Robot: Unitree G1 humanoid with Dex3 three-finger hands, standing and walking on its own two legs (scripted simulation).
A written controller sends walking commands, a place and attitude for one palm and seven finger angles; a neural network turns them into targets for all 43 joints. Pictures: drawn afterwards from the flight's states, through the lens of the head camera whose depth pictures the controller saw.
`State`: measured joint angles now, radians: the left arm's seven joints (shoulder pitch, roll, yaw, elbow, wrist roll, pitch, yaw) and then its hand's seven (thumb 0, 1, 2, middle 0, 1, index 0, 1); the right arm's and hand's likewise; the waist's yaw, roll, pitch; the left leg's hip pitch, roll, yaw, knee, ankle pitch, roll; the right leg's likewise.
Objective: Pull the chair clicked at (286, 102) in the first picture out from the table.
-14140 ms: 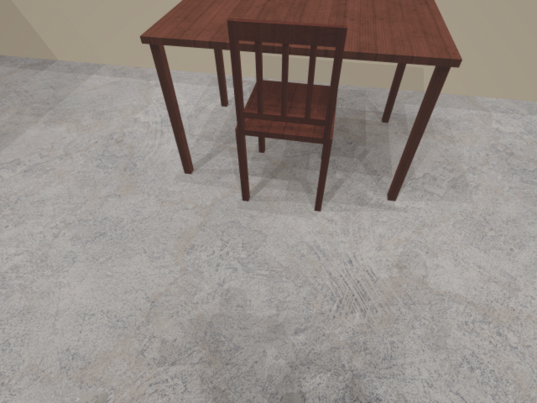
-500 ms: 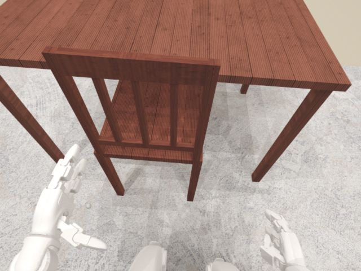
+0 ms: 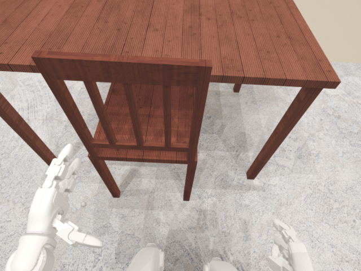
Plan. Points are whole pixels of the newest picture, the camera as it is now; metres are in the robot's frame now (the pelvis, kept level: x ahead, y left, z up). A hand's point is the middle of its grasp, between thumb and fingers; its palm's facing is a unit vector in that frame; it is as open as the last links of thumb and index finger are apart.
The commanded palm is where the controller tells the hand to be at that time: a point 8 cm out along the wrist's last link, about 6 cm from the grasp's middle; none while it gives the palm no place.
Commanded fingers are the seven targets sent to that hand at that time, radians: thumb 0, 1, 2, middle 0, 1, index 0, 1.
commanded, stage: raise the hand toward the chair's back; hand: left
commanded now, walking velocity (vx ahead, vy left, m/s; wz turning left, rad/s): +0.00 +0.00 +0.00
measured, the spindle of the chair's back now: (135, 117) +0.52 +0.16 -0.03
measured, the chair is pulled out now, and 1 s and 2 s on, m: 0.00 0.00 0.00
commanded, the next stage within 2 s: aim the fingers beside a spindle in 0.08 s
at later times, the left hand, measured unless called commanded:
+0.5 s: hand (102, 193) +0.27 +0.18 +0.03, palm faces -0.02 -1.00 -0.04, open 16.9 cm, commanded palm +0.25 +0.24 +0.03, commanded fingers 0.00 -0.50 0.30 -0.06 -0.08 -0.06 -0.08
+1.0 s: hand (118, 180) +0.31 +0.16 +0.01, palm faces -0.02 -1.00 -0.02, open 16.9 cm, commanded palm +0.29 +0.21 +0.01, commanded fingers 0.00 -0.50 0.30 -0.06 -0.08 -0.06 -0.08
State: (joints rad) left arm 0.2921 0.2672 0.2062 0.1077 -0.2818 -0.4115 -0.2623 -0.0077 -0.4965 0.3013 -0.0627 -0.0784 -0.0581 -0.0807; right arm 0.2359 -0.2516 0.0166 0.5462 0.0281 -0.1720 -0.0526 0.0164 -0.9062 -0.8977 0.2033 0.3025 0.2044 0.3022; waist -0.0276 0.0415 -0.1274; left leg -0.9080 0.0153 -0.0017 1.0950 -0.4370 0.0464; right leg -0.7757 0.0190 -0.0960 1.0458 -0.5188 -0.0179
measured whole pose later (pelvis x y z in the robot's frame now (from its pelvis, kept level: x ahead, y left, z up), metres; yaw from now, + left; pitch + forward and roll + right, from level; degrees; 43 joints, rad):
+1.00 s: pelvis +0.00 -0.01 -0.02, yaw -1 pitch +18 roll -3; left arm 0.02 0.22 0.15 0.32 -0.23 -0.45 -0.19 -0.01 -0.50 0.30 -0.06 -0.08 -0.06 -0.08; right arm 0.21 -0.25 0.02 0.57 0.01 -0.12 -0.03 0.01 -0.91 -0.90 0.20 0.30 0.20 0.30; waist -0.04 0.04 -0.15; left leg -1.04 0.03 0.01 1.19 -0.47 0.03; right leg -0.92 0.02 -0.09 1.17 -0.57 -0.04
